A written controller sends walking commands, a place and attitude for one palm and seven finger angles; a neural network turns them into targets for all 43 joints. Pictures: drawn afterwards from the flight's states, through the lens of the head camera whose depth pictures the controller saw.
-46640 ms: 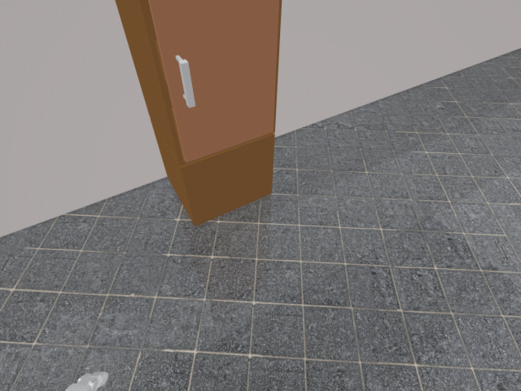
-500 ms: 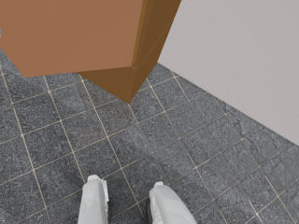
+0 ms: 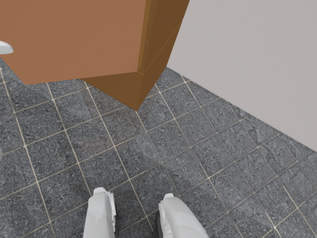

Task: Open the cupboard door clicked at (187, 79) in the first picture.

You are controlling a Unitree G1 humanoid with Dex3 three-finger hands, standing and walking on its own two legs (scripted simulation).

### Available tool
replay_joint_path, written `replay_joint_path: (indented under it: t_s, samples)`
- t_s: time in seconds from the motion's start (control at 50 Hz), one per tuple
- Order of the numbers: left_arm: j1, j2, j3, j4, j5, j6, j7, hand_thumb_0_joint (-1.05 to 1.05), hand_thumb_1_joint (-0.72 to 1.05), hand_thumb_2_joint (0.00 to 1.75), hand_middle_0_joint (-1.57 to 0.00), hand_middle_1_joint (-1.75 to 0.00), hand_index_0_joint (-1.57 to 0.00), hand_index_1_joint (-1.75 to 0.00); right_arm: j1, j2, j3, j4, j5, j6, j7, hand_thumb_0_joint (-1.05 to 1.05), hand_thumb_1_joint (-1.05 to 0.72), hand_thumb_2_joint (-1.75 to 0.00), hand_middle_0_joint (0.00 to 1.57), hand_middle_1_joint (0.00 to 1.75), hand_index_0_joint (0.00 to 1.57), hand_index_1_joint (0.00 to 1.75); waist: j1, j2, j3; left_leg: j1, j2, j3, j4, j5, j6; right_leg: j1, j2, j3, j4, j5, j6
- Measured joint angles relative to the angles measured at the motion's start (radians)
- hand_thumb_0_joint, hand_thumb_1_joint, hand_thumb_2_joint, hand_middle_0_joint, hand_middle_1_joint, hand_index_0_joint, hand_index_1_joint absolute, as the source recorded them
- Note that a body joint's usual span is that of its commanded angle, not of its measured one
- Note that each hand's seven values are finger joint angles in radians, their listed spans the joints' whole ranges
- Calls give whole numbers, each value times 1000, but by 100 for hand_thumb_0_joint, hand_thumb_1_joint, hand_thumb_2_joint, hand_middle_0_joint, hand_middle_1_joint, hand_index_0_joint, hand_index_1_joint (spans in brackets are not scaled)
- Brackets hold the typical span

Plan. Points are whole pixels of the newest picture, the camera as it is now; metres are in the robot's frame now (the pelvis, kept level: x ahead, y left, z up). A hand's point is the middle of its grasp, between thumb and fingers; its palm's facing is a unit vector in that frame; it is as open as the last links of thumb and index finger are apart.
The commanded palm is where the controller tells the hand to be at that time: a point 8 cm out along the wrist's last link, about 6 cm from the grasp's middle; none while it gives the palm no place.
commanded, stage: slide the fingers in behind the handle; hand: left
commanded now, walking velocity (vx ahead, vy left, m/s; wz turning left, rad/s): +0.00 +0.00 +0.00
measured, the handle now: out of the picture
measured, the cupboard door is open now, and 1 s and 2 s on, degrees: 43 43 49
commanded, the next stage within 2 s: close the thumb around the handle in 0.72 s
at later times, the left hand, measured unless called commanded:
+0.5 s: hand out of the picture +0.55 +0.29 +0.10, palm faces +0.18 -0.98 +0.00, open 14.0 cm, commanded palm +0.54 +0.31 +0.10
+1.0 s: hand out of the picture +0.55 +0.30 +0.10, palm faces +0.18 -0.98 +0.01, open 13.0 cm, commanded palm +0.55 +0.31 +0.10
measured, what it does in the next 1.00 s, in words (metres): stands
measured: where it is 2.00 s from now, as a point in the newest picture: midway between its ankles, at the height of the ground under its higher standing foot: (138, 234)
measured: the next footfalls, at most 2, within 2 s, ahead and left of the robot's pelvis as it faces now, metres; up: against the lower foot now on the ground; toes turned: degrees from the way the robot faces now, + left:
none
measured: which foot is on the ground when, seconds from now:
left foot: down 0.00-1.00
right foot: down 0.00-1.00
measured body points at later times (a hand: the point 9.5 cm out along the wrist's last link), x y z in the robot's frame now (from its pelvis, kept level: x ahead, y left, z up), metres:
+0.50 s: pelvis +0.01 +0.00 +0.00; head +0.18 +0.04 +0.42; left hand +0.53 +0.35 +0.11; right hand +0.00 -0.27 -0.09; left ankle +0.08 +0.11 -0.62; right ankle -0.02 -0.14 -0.62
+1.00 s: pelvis +0.00 +0.00 +0.00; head +0.18 +0.05 +0.42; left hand +0.54 +0.35 +0.10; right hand -0.01 -0.26 -0.09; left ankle +0.08 +0.11 -0.62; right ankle -0.02 -0.14 -0.62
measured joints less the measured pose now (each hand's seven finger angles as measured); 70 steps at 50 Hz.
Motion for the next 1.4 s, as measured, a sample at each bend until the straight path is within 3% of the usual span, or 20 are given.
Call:
replay_joint_path:
  t_s: [0.12, 0.72, 0.92, 1.08, 1.4]
  samples:
    - [25, -16, 30, -1, 6, -1, 18, -1, -49, 30, -30, -120, -30, -121, -4, -1, -4, -4, 0, 2, 5, 0, -90, -90, 20, 30, 20, 30, -5, 2, -4, 13, 6, 3, -4, -2, -3, 9, 5, 4, -4, 0, -3]
    - [18, -46, -8, -1, -10, -25, 43, -1, -49, 30, -30, -120, -31, -122, -12, 1, -12, 10, -1, -4, 11, 0, -90, -90, 20, 30, 20, 30, 9, -3, -5, 22, -3, 1, -8, -8, -3, 22, -2, 2, -9, -7, -2]
    - [16, -39, -5, 13, -4, -17, 41, -1, -46, 32, -30, -120, -32, -122, -10, 5, -7, 6, -2, -3, 12, 0, -90, -90, 20, 30, 20, 30, 1, -2, -7, 23, -2, 2, -9, -7, 0, 24, -1, 3, -14, -3, 1]
    - [21, -34, 3, 8, 0, -23, 43, -1, -20, 43, -32, -123, -32, -124, -6, 2, -7, 4, -4, -2, 12, 0, -90, -90, 20, 30, 20, 30, -4, 0, -5, 17, -1, 4, -4, -7, 3, 17, 0, 7, -10, -1, 4]
    - [34, -55, -11, -3, -2, -20, 69, 1, 64, 79, -36, -132, -38, -132, 2, 4, -13, 15, -7, -4, 14, 0, -90, -90, 20, 30, 20, 30, 1, 0, -8, 34, -6, 7, -22, 2, 3, 32, -5, 8, -24, 6, 5]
